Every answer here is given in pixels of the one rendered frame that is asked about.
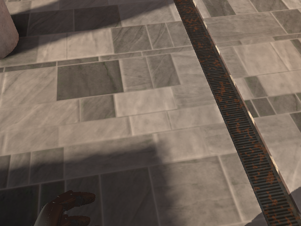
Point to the robot left hand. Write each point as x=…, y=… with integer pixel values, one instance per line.
x=52, y=212

